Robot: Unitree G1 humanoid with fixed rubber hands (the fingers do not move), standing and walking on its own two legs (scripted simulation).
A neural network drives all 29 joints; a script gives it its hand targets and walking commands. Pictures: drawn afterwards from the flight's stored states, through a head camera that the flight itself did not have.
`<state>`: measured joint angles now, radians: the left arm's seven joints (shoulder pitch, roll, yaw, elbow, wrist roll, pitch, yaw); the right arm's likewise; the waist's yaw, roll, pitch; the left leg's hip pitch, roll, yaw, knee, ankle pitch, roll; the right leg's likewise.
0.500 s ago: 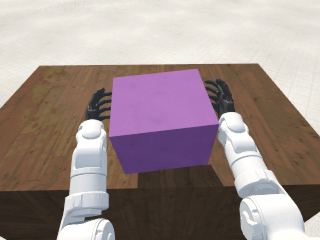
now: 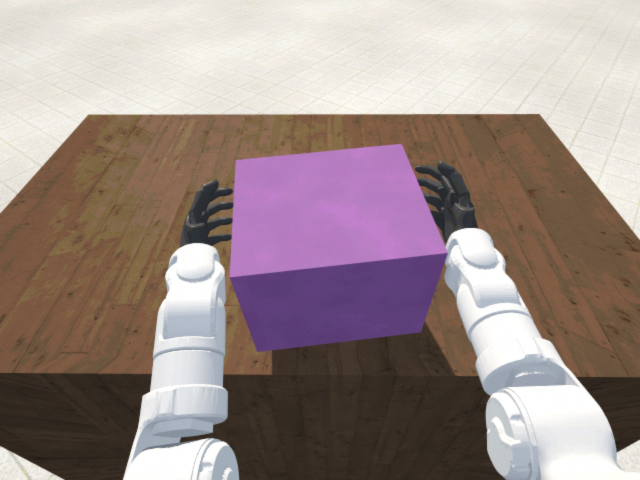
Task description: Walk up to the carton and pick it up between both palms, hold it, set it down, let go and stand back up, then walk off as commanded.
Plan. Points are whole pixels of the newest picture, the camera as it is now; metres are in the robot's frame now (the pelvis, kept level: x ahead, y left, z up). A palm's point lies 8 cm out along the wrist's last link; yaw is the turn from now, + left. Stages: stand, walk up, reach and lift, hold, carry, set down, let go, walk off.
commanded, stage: set down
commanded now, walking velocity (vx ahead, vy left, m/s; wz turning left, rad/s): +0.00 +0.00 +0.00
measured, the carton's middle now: (329, 247) +0.42 +0.01 +0.08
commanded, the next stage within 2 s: none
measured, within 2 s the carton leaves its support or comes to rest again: rests again in 0.96 s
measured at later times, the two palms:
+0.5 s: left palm (210, 254) +0.38 +0.16 +0.11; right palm (451, 227) +0.43 -0.16 +0.11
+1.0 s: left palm (214, 265) +0.38 +0.16 +0.09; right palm (448, 233) +0.43 -0.16 +0.10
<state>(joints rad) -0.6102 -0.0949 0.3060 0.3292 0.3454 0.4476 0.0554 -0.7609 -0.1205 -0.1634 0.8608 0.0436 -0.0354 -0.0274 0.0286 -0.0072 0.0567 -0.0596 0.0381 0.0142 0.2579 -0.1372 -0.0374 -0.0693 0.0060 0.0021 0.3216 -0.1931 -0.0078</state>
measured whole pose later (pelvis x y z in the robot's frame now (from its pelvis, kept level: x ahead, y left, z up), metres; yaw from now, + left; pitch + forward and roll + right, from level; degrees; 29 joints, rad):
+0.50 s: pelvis +0.01 -0.01 +0.00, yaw +0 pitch +2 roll +1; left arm -0.60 -0.14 0.34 0.40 0.35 0.36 0.09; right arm -0.78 -0.14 -0.19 0.93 -0.01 -0.07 0.00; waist 0.05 0.01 0.01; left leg -0.14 0.05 0.01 0.26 -0.14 -0.04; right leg -0.16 0.02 0.00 0.32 -0.19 -0.02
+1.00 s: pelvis +0.01 -0.01 +0.00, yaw +0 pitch +4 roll +1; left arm -0.58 -0.15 0.36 0.48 0.35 0.25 0.10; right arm -0.78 -0.14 -0.21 0.98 -0.06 -0.14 0.01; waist 0.06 0.01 -0.02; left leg -0.20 0.05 0.01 0.26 -0.13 -0.05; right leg -0.21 0.02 0.00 0.32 -0.18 -0.02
